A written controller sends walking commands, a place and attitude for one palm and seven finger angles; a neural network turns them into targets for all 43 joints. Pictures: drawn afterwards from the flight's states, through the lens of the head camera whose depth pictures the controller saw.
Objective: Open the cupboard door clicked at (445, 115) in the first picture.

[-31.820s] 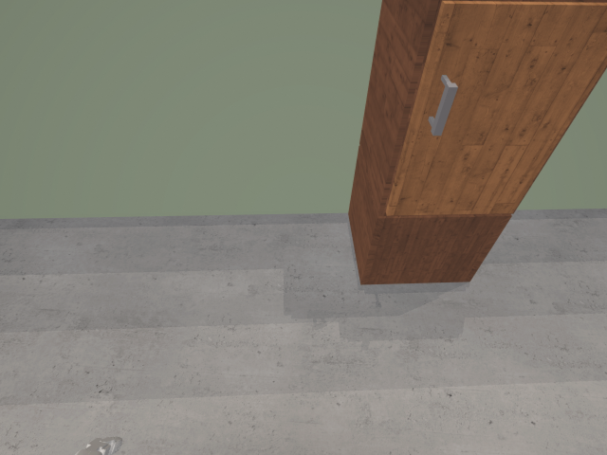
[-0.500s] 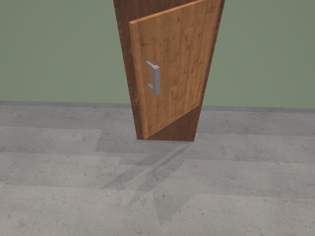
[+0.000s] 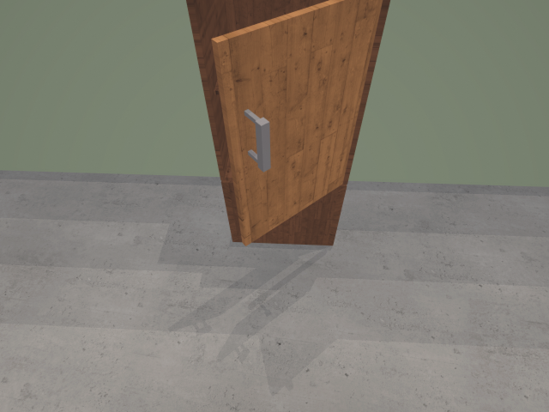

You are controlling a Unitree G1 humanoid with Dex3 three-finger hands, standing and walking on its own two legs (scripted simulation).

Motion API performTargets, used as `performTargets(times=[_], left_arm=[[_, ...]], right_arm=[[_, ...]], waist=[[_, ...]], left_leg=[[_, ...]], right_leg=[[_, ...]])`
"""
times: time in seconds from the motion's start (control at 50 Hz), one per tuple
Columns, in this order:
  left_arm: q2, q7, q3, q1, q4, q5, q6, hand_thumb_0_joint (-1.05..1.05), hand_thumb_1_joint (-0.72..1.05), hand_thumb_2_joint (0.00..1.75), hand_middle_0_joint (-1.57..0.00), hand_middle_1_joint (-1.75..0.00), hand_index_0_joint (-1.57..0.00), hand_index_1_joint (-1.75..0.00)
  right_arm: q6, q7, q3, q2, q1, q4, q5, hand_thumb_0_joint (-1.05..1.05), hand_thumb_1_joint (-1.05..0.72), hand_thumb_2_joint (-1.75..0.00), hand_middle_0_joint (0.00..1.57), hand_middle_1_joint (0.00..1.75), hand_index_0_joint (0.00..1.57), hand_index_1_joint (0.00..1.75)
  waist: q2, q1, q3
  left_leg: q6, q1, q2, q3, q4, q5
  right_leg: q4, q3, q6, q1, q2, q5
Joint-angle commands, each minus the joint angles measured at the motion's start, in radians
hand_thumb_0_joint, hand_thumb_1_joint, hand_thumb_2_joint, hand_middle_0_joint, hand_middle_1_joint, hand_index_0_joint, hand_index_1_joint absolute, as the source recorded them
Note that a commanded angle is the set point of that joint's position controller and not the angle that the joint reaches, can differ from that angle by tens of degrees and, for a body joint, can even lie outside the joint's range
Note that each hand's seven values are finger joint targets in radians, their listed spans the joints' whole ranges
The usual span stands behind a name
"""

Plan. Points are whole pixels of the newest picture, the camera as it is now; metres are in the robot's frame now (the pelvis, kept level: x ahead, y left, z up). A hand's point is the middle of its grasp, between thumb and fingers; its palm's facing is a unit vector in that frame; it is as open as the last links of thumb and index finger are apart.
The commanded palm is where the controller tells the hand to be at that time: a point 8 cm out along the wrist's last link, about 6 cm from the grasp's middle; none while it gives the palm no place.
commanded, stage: look to check the result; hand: left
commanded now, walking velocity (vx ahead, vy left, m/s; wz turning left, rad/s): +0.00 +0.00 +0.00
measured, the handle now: (257, 140) +0.60 +0.07 +0.04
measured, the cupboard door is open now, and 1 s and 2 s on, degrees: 41 41 41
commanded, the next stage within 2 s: walk to a spot facing it in 0.30 s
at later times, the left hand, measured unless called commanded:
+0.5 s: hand out of the picture +0.10 +0.24 -0.16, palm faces -0.03 -0.94 -0.34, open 7.4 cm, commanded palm none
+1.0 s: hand out of the picture +0.07 +0.16 -0.17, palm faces -0.20 -0.94 -0.28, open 7.4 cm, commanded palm none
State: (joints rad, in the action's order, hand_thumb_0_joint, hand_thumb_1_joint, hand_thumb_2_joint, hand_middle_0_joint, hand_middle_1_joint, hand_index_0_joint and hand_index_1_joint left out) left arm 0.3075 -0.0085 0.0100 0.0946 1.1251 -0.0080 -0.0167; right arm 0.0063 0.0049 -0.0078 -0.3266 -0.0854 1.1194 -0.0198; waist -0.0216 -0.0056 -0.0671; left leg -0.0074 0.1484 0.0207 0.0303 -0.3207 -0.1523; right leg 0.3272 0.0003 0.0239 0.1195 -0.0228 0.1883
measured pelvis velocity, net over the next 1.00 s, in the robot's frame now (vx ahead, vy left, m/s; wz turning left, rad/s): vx -0.02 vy -0.03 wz -0.27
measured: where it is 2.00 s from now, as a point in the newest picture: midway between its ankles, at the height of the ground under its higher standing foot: outside the picture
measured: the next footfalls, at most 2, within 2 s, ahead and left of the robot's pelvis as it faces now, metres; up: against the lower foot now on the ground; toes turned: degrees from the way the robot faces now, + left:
left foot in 1.30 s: +0.07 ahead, +0.11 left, +0.00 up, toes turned -28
right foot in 1.60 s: -0.06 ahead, -0.15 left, +0.00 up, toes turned -39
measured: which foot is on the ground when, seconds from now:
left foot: down 0.00-0.86, up 0.88-1.00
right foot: down 0.00-1.00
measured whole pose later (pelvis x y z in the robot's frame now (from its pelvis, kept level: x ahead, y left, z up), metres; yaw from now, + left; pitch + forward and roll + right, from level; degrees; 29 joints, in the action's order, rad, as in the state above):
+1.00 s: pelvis -0.02 -0.03 -0.01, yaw -15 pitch +0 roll +2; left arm 0.20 -0.01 0.06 0.22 0.96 -0.02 0.05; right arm -0.07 0.02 -0.06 -0.24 -0.14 0.99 -0.01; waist -0.01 0.02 -0.13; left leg 0.04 0.45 -0.03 -0.02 -1.08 -0.46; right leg 0.58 0.08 0.05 0.29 -0.05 0.29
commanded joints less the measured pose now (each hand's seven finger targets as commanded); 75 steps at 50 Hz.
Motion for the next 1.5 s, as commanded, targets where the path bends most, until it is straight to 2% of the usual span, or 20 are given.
performTargets(times=[0.0, 0.42, 0.54, 0.66, 0.74, 0.8, 0.82, 0.84, 0.86, 0.9, 0.98, 1.1, 1.2, 1.22, 1.24, 1.26, 1.28, 1.32, 1.38, 1.48], left_arm=[[0.208, -0.011, 0.041, -0.021, -0.051, -0.002, -0.025, 0.0, 0.9, 0.9, -0.2, -0.3, -0.2, -0.3], [0.221, -0.01, 0.042, -0.019, -0.055, -0.001, -0.024, 0.0, 0.9, 0.9, -0.2, -0.3, -0.2, -0.3], [0.125, -0.014, 0.044, 0.046, -0.078, -0.002, 0.025, 0.0, 0.9, 0.9, -0.2, -0.3, -0.2, -0.3], [0.097, 0.002, 0.062, 0.059, -0.155, -0.007, 0.052, 0.0, 0.9, 0.9, -0.2, -0.3, -0.2, -0.3], [0.055, 0.018, 0.075, 0.068, -0.204, -0.008, 0.075, 0.0, 0.9, 0.9, -0.2, -0.3, -0.2, -0.3], [0.032, 0.026, 0.083, 0.169, -0.195, -0.01, 0.066, 0.0, 0.9, 0.9, -0.2, -0.3, -0.2, -0.3], [0.054, 0.024, 0.095, 0.233, -0.177, -0.015, 0.057, 0.0, 0.9, 0.9, -0.2, -0.3, -0.2, -0.3], [0.164, 0.008, 0.116, 0.254, -0.181, -0.031, 0.043, 0.0, 0.9, 0.9, -0.2, -0.3, -0.2, -0.3], [0.201, -0.006, 0.121, 0.262, -0.186, -0.02, 0.043, 0.0, 0.9, 0.9, -0.2, -0.3, -0.2, -0.3], [0.149, -0.011, 0.116, 0.153, -0.223, -0.016, 0.047, 0.0, 0.9, 0.9, -0.2, -0.3, -0.2, -0.3], [0.103, -0.022, 0.112, 0.158, -0.229, -0.018, 0.029, 0.0, 0.9, 0.9, -0.2, -0.3, -0.2, -0.3], [0.116, -0.02, 0.122, 0.223, -0.208, -0.02, 0.037, 0.0, 0.9, 0.9, -0.2, -0.3, -0.2, -0.3], [0.11, -0.016, 0.123, 0.142, -0.238, -0.019, 0.05, 0.0, 0.9, 0.9, -0.2, -0.3, -0.2, -0.3], [0.097, -0.016, 0.118, 0.113, -0.248, -0.013, 0.053, 0.0, 0.9, 0.9, -0.2, -0.3, -0.2, -0.3], [0.046, -0.009, 0.108, 0.112, -0.271, -0.002, 0.055, 0.0, 0.9, 0.9, -0.2, -0.3, -0.2, -0.3], [0.012, 0.007, 0.095, 0.117, -0.295, 0.005, 0.052, 0.0, 0.9, 0.9, -0.2, -0.3, -0.2, -0.3], [0.059, 0.012, 0.103, 0.065, -0.305, -0.007, 0.057, 0.0, 0.9, 0.9, -0.2, -0.3, -0.2, -0.3], [0.051, 0.032, 0.114, 0.082, -0.296, -0.024, 0.058, 0.0, 0.9, 0.9, -0.2, -0.3, -0.2, -0.3], [0.028, 0.046, 0.105, 0.067, -0.301, -0.015, 0.067, 0.0, 0.9, 0.9, -0.2, -0.3, -0.2, -0.3], [0.011, 0.055, 0.087, 0.05, -0.314, -0.009, 0.055, 0.0, 0.9, 0.9, -0.2, -0.3, -0.2, -0.3]], right_arm=[[0.016, 0.013, -0.034, -0.184, 0.013, -0.047, 0.002, 0.0, -0.9, -0.9, 0.2, 0.3, 0.2, 0.3], [0.016, 0.016, -0.034, -0.192, 0.009, -0.049, 0.002, 0.0, -0.9, -0.9, 0.2, 0.3, 0.2, 0.3], [-0.017, 0.03, -0.032, -0.08, -0.089, -0.058, 0.001, 0.0, -0.9, -0.9, 0.2, 0.3, 0.2, 0.3], [-0.029, 0.041, -0.066, -0.116, -0.096, -0.129, -0.005, 0.0, -0.9, -0.9, 0.2, 0.3, 0.2, 0.3], [-0.017, 0.043, -0.078, -0.119, -0.083, -0.165, -0.015, 0.0, -0.9, -0.9, 0.2, 0.3, 0.2, 0.3], [-0.017, 0.044, -0.083, -0.109, -0.026, -0.197, -0.015, 0.0, -0.9, -0.9, 0.2, 0.3, 0.2, 0.3], [-0.024, 0.044, -0.086, -0.098, -0.003, -0.208, -0.007, 0.0, -0.9, -0.9, 0.2, 0.3, 0.2, 0.3], [-0.031, 0.04, -0.08, -0.018, -0.021, -0.235, 0.009, 0.0, -0.9, -0.9, 0.2, 0.3, 0.2, 0.3], [-0.041, 0.032, -0.078, -0.018, 0.005, -0.257, 0.008, 0.0, -0.9, -0.9, 0.2, 0.3, 0.2, 0.3], [-0.046, 0.021, -0.082, -0.015, -0.011, -0.238, 0.01, 0.0, -0.9, -0.9, 0.2, 0.3, 0.2, 0.3], [-0.033, 0.024, -0.071, 0.03, -0.019, -0.235, 0.01, 0.0, -0.9, -0.9, 0.2, 0.3, 0.2, 0.3], [-0.025, 0.034, -0.065, 0.043, 0.019, -0.262, 0.022, 0.0, -0.9, -0.9, 0.2, 0.3, 0.2, 0.3], [-0.019, 0.042, -0.069, 0.027, -0.061, -0.249, 0.028, 0.0, -0.9, -0.9, 0.2, 0.3, 0.2, 0.3], [-0.014, 0.047, -0.073, 0.007, -0.106, -0.233, 0.027, 0.0, -0.9, -0.9, 0.2, 0.3, 0.2, 0.3], [-0.003, 0.053, -0.084, -0.062, -0.133, -0.229, 0.017, 0.0, -0.9, -0.9, 0.2, 0.3, 0.2, 0.3], [-0.002, 0.053, -0.104, -0.149, -0.131, -0.25, 0.001, 0.0, -0.9, -0.9, 0.2, 0.3, 0.2, 0.3], [-0.008, 0.056, -0.098, -0.158, -0.126, -0.263, -0.01, 0.0, -0.9, -0.9, 0.2, 0.3, 0.2, 0.3], [0.001, 0.051, -0.084, -0.1, -0.053, -0.291, -0.023, 0.0, -0.9, -0.9, 0.2, 0.3, 0.2, 0.3], [-0.002, 0.05, -0.076, -0.07, -0.037, -0.296, -0.022, 0.0, -0.9, -0.9, 0.2, 0.3, 0.2, 0.3], [-0.007, 0.038, -0.095, -0.122, -0.126, -0.277, -0.018, 0.0, -0.9, -0.9, 0.2, 0.3, 0.2, 0.3]], waist=[[0.027, -0.004, 0.128], [0.026, -0.002, 0.117], [0.039, -0.009, 0.097], [-0.06, -0.005, 0.056], [-0.18, 0.011, 0.043], [-0.096, 0.071, 0.089], [0.012, 0.101, 0.088], [0.374, 0.092, 0.077], [0.392, 0.108, 0.048], [0.201, 0.042, 0.004], [0.11, 0.026, 0.12], [0.194, 0.059, 0.161], [0.177, 0.002, 0.153], [0.14, -0.025, 0.162], [-0.065, -0.039, 0.159], [-0.331, -0.027, 0.14], [-0.231, -0.041, 0.089], [-0.095, 0.015, 0.071], [-0.216, 0.024, 0.044], [-0.203, -0.01, 0.106]], left_leg=[[-0.02, -0.077, -0.126, 0.091, 0.024, 0.184], [-0.014, -0.102, -0.134, 0.07, 0.028, 0.199], [0.006, -0.066, -0.146, -0.013, -0.075, 0.149], [-0.061, -0.052, -0.255, 0.051, -0.05, 0.058], [-0.186, 0.029, -0.419, 0.134, 0.029, 0.164], [-0.113, 0.079, -0.351, -0.009, -0.142, 0.22], [-0.051, 0.149, -0.266, -0.071, -0.288, 0.094], [0.042, 0.341, -0.078, -0.173, -0.539, -0.295], [0.047, 0.384, -0.026, -0.072, -0.751, -0.477], [0.041, 0.403, -0.073, 0.005, -0.863, -0.371], [0.063, 0.367, -0.07, -0.008, -0.73, -0.309], [0.065, 0.331, -0.027, -0.02, -0.517, -0.304], [0.05, 0.12, -0.013, -0.005, -0.236, -0.195], [0.046, -0.039, -0.039, -0.001, -0.108, -0.104], [-0.006, -0.179, -0.206, 0.174, 0.018, -0.133], [-0.103, -0.179, -0.46, 0.406, 0.097, -0.071], [-0.182, -0.046, -0.524, 0.418, 0.089, -0.016], [-0.182, 0.043, -0.413, 0.262, 0.047, 0.101], [-0.12, 0.027, -0.313, 0.043, -0.038, 0.298], [-0.087, -0.009, -0.327, -0.041, -0.134, 0.366]], right_leg=[[-0.048, 0.103, 0.027, -0.024, 0.144, -0.197], [-0.054, 0.116, 0.028, -0.032, 0.14, -0.245], [0.047, 0.164, 0.024, 0.028, 0.132, -0.332], [0.235, 0.142, 0.011, 0.201, 0.044, -0.141], [0.588, 0.059, -0.011, 0.245, 0.03, 0.354], [0.372, 0.021, -0.01, 0.096, 0.047, 0.205], [0.181, 0.058, -0.004, 0.014, 0.056, -0.001], [-0.038, 0.456, 0.059, -0.039, 0.287, -0.186], [-0.079, 0.586, 0.142, 0.029, 0.386, -0.308], [-0.077, 0.53, 0.21, 0.139, 0.315, 0.043], [0.043, 0.42, 0.185, -0.01, 0.235, -0.363], [0.087, 0.46, 0.179, -0.107, 0.199, -0.528], [0.119, 0.485, 0.114, 0.057, 0.149, -0.405], [0.15, 0.456, 0.071, 0.178, 0.116, -0.297], [0.251, 0.351, 0.016, 0.376, 0.005, -0.022], [0.493, 0.147, -0.046, 0.494, -0.077, 0.398], [0.67, 0.104, -0.067, 0.478, -0.026, 0.426], [0.807, 0.06, -0.083, 0.451, -0.004, 0.317], [0.761, 0.014, -0.087, 0.449, 0.027, 0.276], [0.444, -0.096, -0.06, 0.258, 0.006, 0.234]])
